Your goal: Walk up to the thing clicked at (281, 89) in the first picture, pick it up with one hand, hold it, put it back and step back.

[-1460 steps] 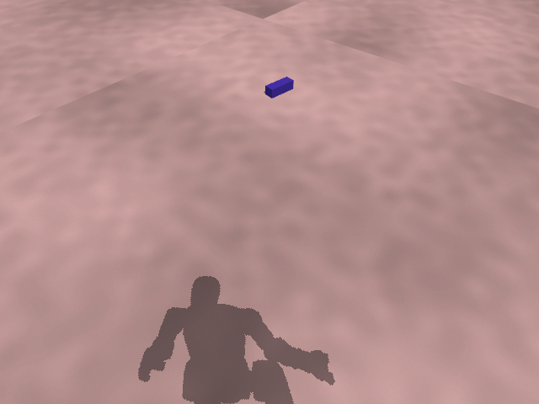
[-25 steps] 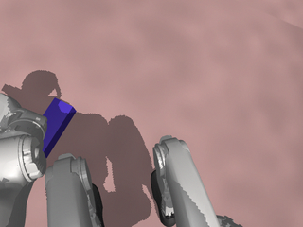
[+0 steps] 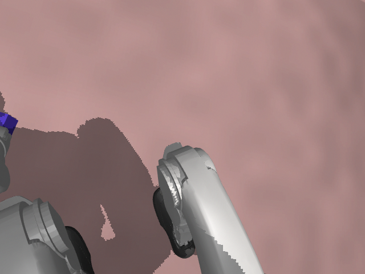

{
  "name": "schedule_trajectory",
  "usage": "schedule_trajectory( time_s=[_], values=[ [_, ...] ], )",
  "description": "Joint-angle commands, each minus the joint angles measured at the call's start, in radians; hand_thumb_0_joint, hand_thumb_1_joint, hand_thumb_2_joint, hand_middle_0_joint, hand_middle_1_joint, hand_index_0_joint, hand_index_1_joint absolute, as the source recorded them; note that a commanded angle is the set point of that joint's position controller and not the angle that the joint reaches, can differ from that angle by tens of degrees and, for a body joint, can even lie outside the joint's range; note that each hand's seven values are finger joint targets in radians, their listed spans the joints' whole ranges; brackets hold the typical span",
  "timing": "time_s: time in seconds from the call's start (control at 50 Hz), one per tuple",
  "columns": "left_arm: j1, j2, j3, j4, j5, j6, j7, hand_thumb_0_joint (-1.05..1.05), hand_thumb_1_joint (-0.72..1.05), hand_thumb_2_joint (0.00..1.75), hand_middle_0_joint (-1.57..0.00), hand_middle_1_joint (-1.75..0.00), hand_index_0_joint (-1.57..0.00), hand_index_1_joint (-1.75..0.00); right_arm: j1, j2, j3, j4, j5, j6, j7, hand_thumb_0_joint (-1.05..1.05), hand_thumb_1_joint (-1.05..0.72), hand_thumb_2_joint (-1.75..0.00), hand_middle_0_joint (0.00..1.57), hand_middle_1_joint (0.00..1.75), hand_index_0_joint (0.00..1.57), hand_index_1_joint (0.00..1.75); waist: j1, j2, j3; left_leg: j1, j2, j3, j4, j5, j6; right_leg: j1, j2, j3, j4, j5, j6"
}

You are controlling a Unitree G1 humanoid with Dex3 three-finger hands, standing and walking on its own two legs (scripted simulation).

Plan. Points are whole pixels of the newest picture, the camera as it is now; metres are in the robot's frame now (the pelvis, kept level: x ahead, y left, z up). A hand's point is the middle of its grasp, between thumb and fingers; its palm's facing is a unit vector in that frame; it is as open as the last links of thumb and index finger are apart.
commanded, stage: rest palm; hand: left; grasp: from above
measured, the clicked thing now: out of the picture +0.43 +0.30 -0.28
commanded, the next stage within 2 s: close in 1.56 s
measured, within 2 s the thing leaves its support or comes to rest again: neither
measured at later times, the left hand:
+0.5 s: hand out of the picture +0.42 +0.29 -0.22, palm faces -0.16 -0.39 -0.91, open 13.9 cm
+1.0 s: hand out of the picture +0.42 +0.29 -0.24, palm faces -0.12 -0.43 -0.89, open 13.2 cm
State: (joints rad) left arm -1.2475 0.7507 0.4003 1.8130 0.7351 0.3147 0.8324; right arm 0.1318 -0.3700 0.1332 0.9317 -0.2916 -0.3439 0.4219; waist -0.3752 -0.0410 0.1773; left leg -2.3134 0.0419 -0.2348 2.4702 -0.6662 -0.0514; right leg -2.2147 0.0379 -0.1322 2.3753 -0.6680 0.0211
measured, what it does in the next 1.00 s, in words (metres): stands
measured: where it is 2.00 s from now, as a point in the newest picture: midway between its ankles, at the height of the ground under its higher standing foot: (134, 255)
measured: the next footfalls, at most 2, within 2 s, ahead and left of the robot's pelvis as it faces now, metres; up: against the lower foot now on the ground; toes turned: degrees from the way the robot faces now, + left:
none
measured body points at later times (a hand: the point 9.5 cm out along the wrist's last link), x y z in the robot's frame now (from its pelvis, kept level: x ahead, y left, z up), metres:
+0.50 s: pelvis +0.00 +0.01 +0.00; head +0.26 +0.08 +0.35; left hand +0.43 +0.30 -0.17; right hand +0.02 -0.25 -0.08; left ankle +0.08 +0.14 -0.28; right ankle +0.11 -0.11 -0.28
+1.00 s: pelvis +0.00 +0.01 +0.00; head +0.27 +0.09 +0.34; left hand +0.43 +0.31 -0.19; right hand +0.01 -0.24 -0.07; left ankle +0.08 +0.14 -0.28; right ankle +0.11 -0.11 -0.28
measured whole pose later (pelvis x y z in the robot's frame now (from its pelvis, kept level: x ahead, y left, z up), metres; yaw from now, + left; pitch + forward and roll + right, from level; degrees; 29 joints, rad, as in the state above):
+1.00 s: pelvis +0.00 +0.01 +0.00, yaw -2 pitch +24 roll -12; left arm -1.15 0.80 0.35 1.81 0.56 0.29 0.86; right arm 0.09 -0.38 0.24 0.79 -0.24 -0.38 0.48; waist -0.37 -0.09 0.24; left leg -2.28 0.04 -0.29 2.51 -0.68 -0.04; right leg -2.15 0.05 -0.17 2.37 -0.66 0.04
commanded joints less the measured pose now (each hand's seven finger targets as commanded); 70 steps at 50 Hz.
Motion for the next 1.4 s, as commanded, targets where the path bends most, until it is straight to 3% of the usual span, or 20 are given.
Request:
schedule_trajectory(
  time_s=[0.0, 0.06, 0.1, 0.12, 0.18, 0.3, 0.34, 0.42, 0.58, 0.74, 0.8, 0.86, 0.88, 0.94, 0.98, 1.06, 1.14, 1.18, 1.2, 1.38],
  values=[
    [-0.174, 0.254, -0.015, -0.172, 0.012, 0.011, 0.020, 0.00, -0.53, 0.92, -0.08, -1.05, -0.09, -1.04, 0.211, -0.244, -0.036, 0.022, 0.020, 0.009, 0.027, 0.00, -0.91, -0.90, 0.20, 0.30, 0.20, 0.30, 0.029, 0.413, -0.791, 0.469, 0.007, 0.174, -0.187, 0.242, 0.055, 0.464, 0.023, -0.089, -0.263, 0.334, -0.010],
    [-0.137, 0.173, -0.043, -0.149, -0.006, 0.012, -0.016, 0.00, -0.50, 0.90, -0.09, -1.06, -0.10, -1.05, 0.240, -0.244, -0.041, 0.008, 0.033, 0.022, 0.038, 0.00, -0.91, -0.90, 0.20, 0.30, 0.20, 0.30, 0.001, 0.363, -0.807, 0.427, 0.016, 0.165, -0.182, 0.257, 0.055, 0.472, 0.042, -0.089, -0.255, 0.361, -0.012],
    [-0.181, 0.141, -0.076, -0.142, -0.022, -0.001, -0.031, 0.00, -0.47, 0.87, -0.09, -1.07, -0.11, -1.05, 0.248, -0.256, -0.043, 0.005, 0.038, 0.016, 0.039, 0.00, -0.91, -0.90, 0.20, 0.30, 0.20, 0.30, -0.028, 0.323, -0.775, 0.387, 0.016, 0.153, -0.179, 0.215, 0.058, 0.444, 0.044, -0.095, -0.256, 0.314, -0.011],
    [-0.171, 0.136, -0.067, -0.126, -0.028, -0.010, -0.031, 0.00, -0.46, 0.87, -0.10, -1.07, -0.12, -1.05, 0.264, -0.268, -0.048, 0.001, 0.047, 0.015, 0.038, 0.00, -0.91, -0.90, 0.20, 0.30, 0.20, 0.30, -0.024, 0.306, -0.785, 0.390, 0.016, 0.145, -0.185, 0.205, 0.057, 0.440, 0.049, -0.094, -0.264, 0.291, -0.014],
    [-0.225, 0.121, -0.115, -0.109, -0.013, -0.033, -0.031, 0.00, -0.45, 0.87, -0.09, -1.07, -0.11, -1.04, 0.246, -0.269, -0.044, 0.005, 0.050, -0.002, 0.033, 0.00, -0.90, -0.90, 0.20, 0.30, 0.20, 0.30, -0.052, 0.317, -0.726, 0.436, 0.012, 0.113, -0.201, 0.113, 0.050, 0.328, 0.039, -0.121, -0.253, 0.183, -0.024],
    [-0.210, 0.142, -0.118, -0.067, 0.009, -0.064, 0.017, 0.00, -0.48, 0.88, -0.08, -1.07, -0.10, -1.05, 0.213, -0.286, -0.047, -0.002, 0.048, -0.033, 0.025, 0.00, -0.90, -0.90, 0.20, 0.30, 0.20, 0.30, -0.042, 0.348, -0.646, 0.480, 0.004, 0.095, -0.226, 0.041, 0.050, 0.276, 0.033, -0.124, -0.268, 0.105, -0.035],
    [-0.178, 0.159, -0.087, -0.040, 0.019, -0.066, 0.040, 0.00, -0.50, 0.90, -0.08, -1.06, -0.09, -1.05, 0.228, -0.299, -0.049, -0.016, 0.050, -0.037, 0.024, 0.00, -0.90, -0.90, 0.20, 0.30, 0.20, 0.30, -0.040, 0.347, -0.639, 0.476, 0.008, 0.084, -0.233, 0.042, 0.053, 0.282, 0.038, -0.119, -0.281, 0.118, -0.038],
    [-0.161, 0.161, -0.076, -0.052, -0.048, -0.061, 0.072, 0.00, -0.48, 0.88, -0.08, -1.06, -0.10, -1.04, 0.180, -0.310, -0.038, -0.058, 0.036, -0.047, 0.036, 0.00, -0.90, -0.90, 0.20, 0.30, 0.20, 0.30, -0.043, 0.330, -0.599, 0.493, 0.001, 0.081, -0.212, 0.084, 0.061, 0.330, 0.018, -0.137, -0.246, 0.165, -0.023],
    [-0.124, 0.230, -0.022, -0.067, -0.084, -0.046, 0.101, 0.00, -0.44, 0.85, -0.14, -0.98, -0.14, -0.97, 0.180, -0.326, 0.003, -0.097, 0.042, -0.034, 0.050, 0.00, -0.90, -0.90, 0.20, 0.30, 0.20, 0.30, -0.043, 0.343, -0.637, 0.473, 0.012, 0.098, -0.189, 0.137, 0.061, 0.419, 0.033, -0.117, -0.269, 0.250, -0.017],
    [-0.138, 0.179, -0.072, -0.084, -0.131, -0.039, 0.080, 0.00, -0.37, 0.82, -0.19, -0.94, -0.20, -0.94, 0.168, -0.332, 0.015, -0.111, 0.041, -0.034, 0.058, 0.00, -0.91, -0.91, 0.20, 0.30, 0.20, 0.30, -0.078, 0.351, -0.629, 0.499, 0.013, 0.084, -0.186, 0.128, 0.053, 0.419, 0.032, -0.141, -0.249, 0.259, -0.017],
    [-0.087, 0.188, -0.061, -0.070, -0.128, -0.035, 0.073, 0.00, -0.37, 0.81, -0.19, -0.94, -0.20, -0.93, 0.191, -0.340, 0.012, -0.102, 0.060, -0.031, 0.056, 0.00, -0.91, -0.91, 0.20, 0.30, 0.20, 0.30, -0.060, 0.333, -0.616, 0.457, 0.014, 0.079, -0.195, 0.121, 0.057, 0.420, 0.036, -0.133, -0.269, 0.253, -0.019],
    [-0.121, 0.167, -0.091, -0.091, -0.170, -0.035, 0.060, 0.00, -0.36, 0.80, -0.18, -0.97, -0.19, -0.96, 0.166, -0.338, 0.024, -0.119, 0.056, -0.038, 0.057, 0.00, -0.91, -0.91, 0.20, 0.30, 0.20, 0.30, -0.075, 0.315, -0.609, 0.465, 0.011, 0.076, -0.186, 0.122, 0.054, 0.421, 0.036, -0.146, -0.250, 0.258, -0.015],
    [-0.085, 0.191, -0.068, -0.080, -0.156, -0.034, 0.065, 0.00, -0.37, 0.81, -0.18, -0.96, -0.19, -0.95, 0.182, -0.349, 0.019, -0.112, 0.065, -0.036, 0.053, 0.00, -0.91, -0.91, 0.20, 0.30, 0.20, 0.30, -0.058, 0.328, -0.604, 0.459, 0.016, 0.066, -0.199, 0.116, 0.058, 0.419, 0.040, -0.143, -0.262, 0.254, -0.020],
    [-0.087, 0.186, -0.086, -0.080, -0.165, -0.031, 0.061, 0.00, -0.33, 0.79, -0.23, -0.92, -0.23, -0.91, 0.179, -0.342, 0.028, -0.127, 0.063, -0.032, 0.052, 0.00, -0.91, -0.91, 0.20, 0.30, 0.20, 0.30, -0.072, 0.317, -0.602, 0.471, 0.013, 0.065, -0.190, 0.108, 0.059, 0.418, 0.043, -0.147, -0.253, 0.247, -0.017],
    [-0.080, 0.218, -0.080, -0.087, -0.144, -0.034, 0.057, 0.00, -0.30, 0.76, -0.24, -0.90, -0.26, -0.89, 0.159, -0.339, 0.030, -0.108, 0.075, -0.031, 0.048, 0.00, -0.91, -0.91, 0.20, 0.30, 0.20, 0.30, -0.052, 0.341, -0.570, 0.451, 0.013, 0.070, -0.206, 0.083, 0.056, 0.392, 0.039, -0.146, -0.256, 0.223, -0.022],
    [-0.051, 0.185, -0.083, -0.067, -0.145, -0.037, 0.056, 0.00, -0.32, 0.78, -0.23, -0.89, -0.23, -0.89, 0.175, -0.345, 0.020, -0.116, 0.079, -0.034, 0.048, 0.00, -0.91, -0.91, 0.20, 0.30, 0.20, 0.30, -0.057, 0.335, -0.565, 0.462, 0.017, 0.049, -0.217, 0.077, 0.055, 0.379, 0.043, -0.156, -0.255, 0.213, -0.024],
    [-0.081, 0.148, -0.121, -0.075, -0.149, -0.046, 0.050, 0.00, -0.30, 0.78, -0.25, -0.89, -0.25, -0.88, 0.164, -0.338, 0.024, -0.118, 0.078, -0.043, 0.049, 0.00, -0.91, -0.91, 0.20, 0.30, 0.20, 0.30, -0.077, 0.318, -0.551, 0.449, 0.014, 0.048, -0.207, 0.072, 0.057, 0.372, 0.043, -0.157, -0.257, 0.213, -0.023],
    [-0.074, 0.149, -0.124, -0.070, -0.161, -0.047, 0.051, 0.00, -0.28, 0.77, -0.28, -0.86, -0.28, -0.86, 0.174, -0.337, 0.026, -0.121, 0.069, -0.044, 0.048, 0.00, -0.91, -0.91, 0.20, 0.30, 0.20, 0.30, -0.080, 0.299, -0.579, 0.460, 0.009, 0.054, -0.197, 0.097, 0.058, 0.400, 0.048, -0.153, -0.268, 0.234, -0.019],
    [-0.073, 0.179, -0.105, -0.075, -0.158, -0.051, 0.056, 0.00, -0.28, 0.76, -0.28, -0.85, -0.28, -0.85, 0.171, -0.347, 0.024, -0.111, 0.078, -0.044, 0.046, 0.00, -0.91, -0.91, 0.20, 0.30, 0.20, 0.30, -0.062, 0.307, -0.574, 0.456, 0.015, 0.050, -0.203, 0.096, 0.056, 0.392, 0.047, -0.154, -0.267, 0.234, -0.021],
    [-0.077, 0.164, -0.134, -0.067, -0.171, -0.058, 0.053, 0.00, -0.23, 0.72, -0.32, -0.80, -0.32, -0.80, 0.147, -0.344, 0.035, -0.118, 0.067, -0.055, 0.043, 0.00, -0.91, -0.91, 0.20, 0.30, 0.20, 0.30, -0.075, 0.327, -0.549, 0.483, 0.008, 0.050, -0.199, 0.077, 0.056, 0.386, 0.043, -0.165, -0.255, 0.207, -0.021]
  ],
)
